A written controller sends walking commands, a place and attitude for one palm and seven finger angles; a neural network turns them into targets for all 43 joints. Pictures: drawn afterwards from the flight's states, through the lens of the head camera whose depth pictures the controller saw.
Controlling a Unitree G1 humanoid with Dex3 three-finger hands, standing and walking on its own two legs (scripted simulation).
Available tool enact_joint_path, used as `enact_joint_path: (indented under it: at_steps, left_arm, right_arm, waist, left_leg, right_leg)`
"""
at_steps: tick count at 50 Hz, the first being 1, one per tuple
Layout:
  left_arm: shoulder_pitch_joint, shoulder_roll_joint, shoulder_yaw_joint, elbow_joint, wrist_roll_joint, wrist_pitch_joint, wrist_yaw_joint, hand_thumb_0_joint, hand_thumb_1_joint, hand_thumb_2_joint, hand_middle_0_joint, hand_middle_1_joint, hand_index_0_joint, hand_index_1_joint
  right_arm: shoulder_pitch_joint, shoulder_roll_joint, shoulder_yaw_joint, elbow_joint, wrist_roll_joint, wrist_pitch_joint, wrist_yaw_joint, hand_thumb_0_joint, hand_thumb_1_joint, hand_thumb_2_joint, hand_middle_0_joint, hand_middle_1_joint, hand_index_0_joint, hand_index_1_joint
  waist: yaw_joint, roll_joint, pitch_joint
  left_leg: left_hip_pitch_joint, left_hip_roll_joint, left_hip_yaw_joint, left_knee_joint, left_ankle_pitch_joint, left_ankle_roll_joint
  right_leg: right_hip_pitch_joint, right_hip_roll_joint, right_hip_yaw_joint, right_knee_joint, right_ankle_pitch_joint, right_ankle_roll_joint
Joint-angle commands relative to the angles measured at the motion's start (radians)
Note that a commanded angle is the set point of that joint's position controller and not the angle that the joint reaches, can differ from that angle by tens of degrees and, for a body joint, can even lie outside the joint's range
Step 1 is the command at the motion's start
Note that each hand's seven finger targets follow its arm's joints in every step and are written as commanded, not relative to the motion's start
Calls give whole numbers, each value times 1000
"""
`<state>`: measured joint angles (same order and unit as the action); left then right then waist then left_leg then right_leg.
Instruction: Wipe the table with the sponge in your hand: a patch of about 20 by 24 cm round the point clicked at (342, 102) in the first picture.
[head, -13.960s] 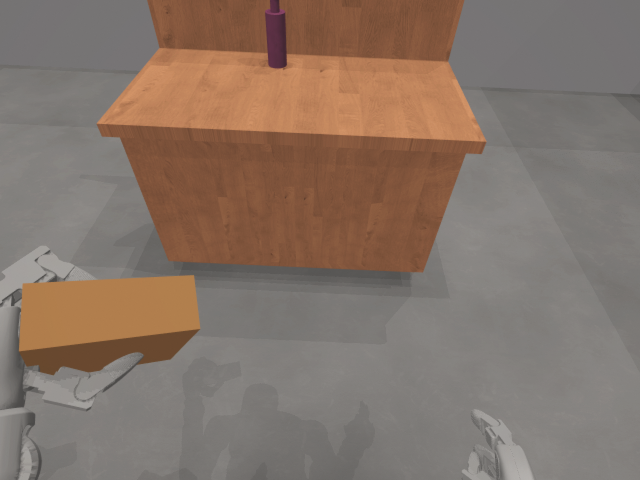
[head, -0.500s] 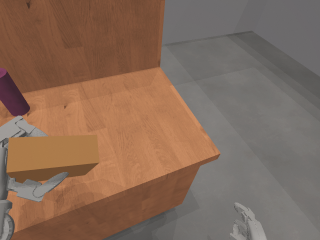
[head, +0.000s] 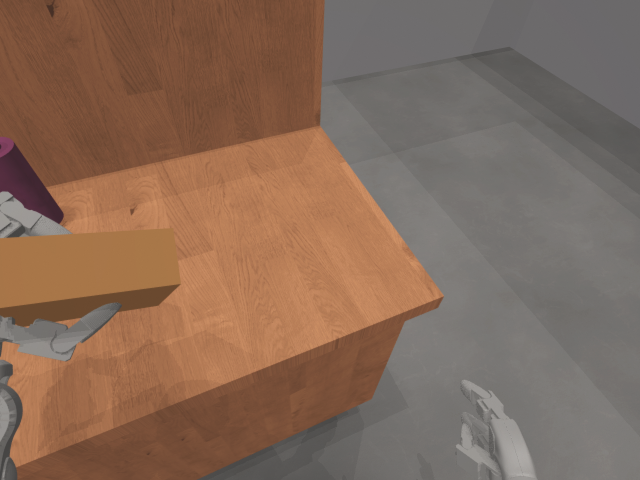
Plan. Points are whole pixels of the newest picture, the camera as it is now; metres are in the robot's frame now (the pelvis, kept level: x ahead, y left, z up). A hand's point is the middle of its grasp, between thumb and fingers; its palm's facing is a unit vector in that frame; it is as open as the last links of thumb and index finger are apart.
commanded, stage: look again from close up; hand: left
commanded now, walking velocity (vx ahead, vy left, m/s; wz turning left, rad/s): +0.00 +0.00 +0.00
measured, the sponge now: (118, 277) +0.26 +0.22 +0.16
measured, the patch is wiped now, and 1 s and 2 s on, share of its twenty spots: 0.00 0.00 0.00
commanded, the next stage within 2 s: come to a stop and stand still in 0.02 s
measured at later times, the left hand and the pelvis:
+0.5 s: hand (76, 293) +0.23 +0.25 +0.17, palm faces +0.35 -0.85 -0.38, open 9.4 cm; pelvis +0.01 +0.02 +0.00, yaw +0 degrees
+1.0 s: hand (78, 303) +0.23 +0.26 +0.15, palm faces +0.36 -0.86 -0.36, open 9.4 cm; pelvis +0.01 +0.01 +0.00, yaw +1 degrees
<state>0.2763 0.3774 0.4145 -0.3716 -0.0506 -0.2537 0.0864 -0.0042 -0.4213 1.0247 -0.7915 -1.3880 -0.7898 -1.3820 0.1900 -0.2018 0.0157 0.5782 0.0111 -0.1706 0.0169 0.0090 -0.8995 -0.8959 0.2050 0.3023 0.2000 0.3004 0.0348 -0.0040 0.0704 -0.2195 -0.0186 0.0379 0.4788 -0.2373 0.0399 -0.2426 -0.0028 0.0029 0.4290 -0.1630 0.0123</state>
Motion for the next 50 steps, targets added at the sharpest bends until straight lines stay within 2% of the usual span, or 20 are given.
enact_joint_path:
  at_steps: [1,2,4,7,10,13,14,15,16,17,18,19,22,25,27,33,38,43,47,50]
  left_arm:
    - [103,181,53,-235,-1,-55,2,0,100,1300,-1200,-1600,-1200,-1600]
    - [85,242,121,-256,0,-55,15,0,100,1300,-1200,-1600,-1200,-1600]
    - [40,233,130,-255,-7,-70,11,0,100,1300,-1200,-1600,-1200,-1600]
    - [-47,269,154,-323,-5,-88,15,0,100,1300,-1200,-1600,-1200,-1600]
    - [-52,208,96,-336,-3,-97,12,0,100,1300,-1200,-1600,-1200,-1600]
    - [-10,145,32,-339,4,-90,13,0,100,1300,-1200,-1600,-1200,-1600]
    - [-993,949,588,-618,179,-193,8,0,100,1300,-1200,-1600,-1200,-1600]
    - [-323,253,153,61,63,-129,-35,0,100,1300,-1200,-1600,-1200,-1600]
    - [-87,164,59,-100,15,-114,-28,0,100,1300,-1200,-1600,-1200,-1600]
    - [25,3,-39,-24,-5,-78,-23,0,100,1300,-1200,-1600,-1200,-1600]
    - [-15,68,-22,-133,2,-84,-22,0,100,1300,-1200,-1600,-1200,-1600]
    - [35,79,-19,-164,-2,-83,-17,0,100,1300,-1200,-1600,-1200,-1600]
    - [143,119,26,-189,-7,-68,3,0,100,1300,-1200,-1600,-1200,-1600]
    - [95,190,102,-215,-14,-69,11,0,100,1300,-1200,-1600,-1200,-1600]
    - [31,265,172,-289,-15,-78,23,0,100,1300,-1200,-1600,-1200,-1600]
    - [-64,173,67,-353,-10,-95,23,0,100,1300,-1200,-1600,-1200,-1600]
    - [23,92,-8,-274,3,-70,28,0,100,1300,-1200,-1600,-1200,-1600]
    - [74,110,23,-209,0,-51,26,0,100,1300,-1200,-1600,-1200,-1600]
    - [46,178,81,-294,-3,-54,27,0,100,1300,-1200,-1600,-1200,-1600]
    - [49,166,67,-340,-6,-61,24,0,100,1300,-1200,-1600,-1200,-1600]
  right_arm:
    - [-71,-124,-55,-152,6,-42,-13,0,-900,-900,200,300,200,300]
    - [-89,-129,-54,-145,9,-35,-22,0,-900,-900,200,300,200,300]
    - [-86,-119,-46,-162,5,-35,-39,0,-900,-900,200,300,200,300]
    - [-96,-116,-42,-160,7,-45,-55,0,-900,-900,200,300,200,300]
    - [-71,-114,-42,-156,3,-66,-56,0,-900,-900,200,300,200,300]
    - [-62,-120,-46,-137,-1,-81,-49,0,-900,-900,200,300,200,300]
    - [87,-160,-35,-97,-80,-113,-36,0,-900,-900,200,300,200,300]
    - [-29,-35,-8,-45,-26,-101,-35,0,-900,-900,200,300,200,300]
    - [-27,-105,-53,-118,-7,-104,-37,0,-900,-900,200,300,200,300]
    - [-24,-105,-64,-120,14,-106,-25,0,-900,-900,200,300,200,300]
    - [-5,-140,-77,-122,8,-94,-16,0,-900,-900,200,300,200,300]
    - [-16,-139,-71,-126,8,-81,-8,0,-900,-900,200,300,200,300]
    - [-69,-122,-59,-139,18,-55,-5,0,-900,-900,200,300,200,300]
    - [-72,-122,-58,-159,12,-41,-30,0,-900,-900,200,300,200,300]
    - [-100,-121,-52,-162,12,-40,-49,0,-900,-900,200,300,200,300]
    - [-86,-112,-41,-142,2,-76,-61,0,-900,-900,200,300,200,300]
    - [-59,-123,-49,-116,-2,-76,-44,0,-900,-900,200,300,200,300]
    - [-72,-124,-52,-128,-1,-38,-45,0,-900,-900,200,300,200,300]
    - [-98,-121,-52,-152,3,-27,-54,0,-900,-900,200,300,200,300]
    - [-86,-122,-50,-163,-1,-29,-55,0,-900,-900,200,300,200,300]
  waist:
    - [13,-122,-151]
    - [8,-82,-149]
    - [1,-54,-127]
    - [-5,84,-125]
    - [1,146,-162]
    - [-1,132,-194]
    - [4,113,-134]
    - [-12,48,-255]
    - [20,123,-186]
    - [-5,191,-227]
    - [-6,223,-234]
    - [1,213,-207]
    - [8,41,-168]
    - [2,-128,-149]
    - [-5,-68,-151]
    - [-8,160,-196]
    - [-11,68,-195]
    - [-11,4,-155]
    - [-11,46,-149]
    - [-9,69,-177]
  left_leg:
    - [-54,64,-81,-113,6,-29]
    - [-45,63,-78,-120,-13,-27]
    - [-65,66,-99,-139,-58,-19]
    - [-82,82,-112,-163,-94,-8]
    - [-75,90,-109,-166,-63,-5]
    - [-14,89,-98,-141,53,-14]
    - [-102,95,-62,-4,123,-6]
    - [28,48,-83,-61,154,-16]
    - [40,67,-73,-74,165,-29]
    - [76,77,-62,-81,211,-37]
    - [24,98,-91,-98,233,-37]
    - [-16,114,-105,-120,227,-33]
    - [-92,117,-100,-152,133,-24]
    - [-118,96,-112,-150,25,-27]
    - [-82,87,-111,-154,2,-23]
    - [-23,81,-99,-124,107,-22]
    - [21,74,-89,-100,209,-41]
    - [-32,79,-93,-131,159,-44]
    - [-45,75,-93,-150,114,-37]
    - [-52,71,-95,-145,116,-32]
  right_leg:
    - [107,-57,84,-103,-36,-31]
    - [90,-56,80,-106,-64,-32]
    - [77,-55,78,-109,-109,-33]
    - [106,-46,69,-70,-63,-31]
    - [162,-40,48,-35,11,-31]
    - [157,-42,37,-33,89,-30]
    - [36,-54,85,-50,51,-38]
    - [41,-88,53,-41,45,-74]
    - [95,-69,129,-62,104,-67]
    - [115,-58,84,-1,124,-69]
    - [128,-56,55,39,115,-56]
    - [134,-45,39,52,96,-47]
    - [164,-31,8,47,76,-26]
    - [156,-37,19,-7,31,-18]
    - [132,-39,33,-16,18,-19]
    - [165,-50,34,-5,124,-30]
    - [153,-44,39,-36,191,-32]
    - [156,-40,28,-58,154,-24]
    - [171,-34,33,-62,142,-23]
    - [208,-33,27,-56,161,-23]
